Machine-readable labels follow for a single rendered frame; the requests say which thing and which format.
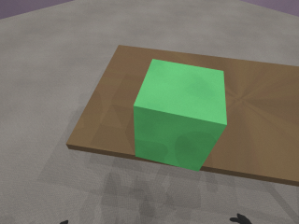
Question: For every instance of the table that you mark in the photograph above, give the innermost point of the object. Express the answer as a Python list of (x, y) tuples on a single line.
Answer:
[(260, 141)]

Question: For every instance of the carton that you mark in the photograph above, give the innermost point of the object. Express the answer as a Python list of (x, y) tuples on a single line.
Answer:
[(179, 114)]

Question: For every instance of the robot right hand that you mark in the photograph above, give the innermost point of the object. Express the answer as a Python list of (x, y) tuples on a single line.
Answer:
[(240, 219)]

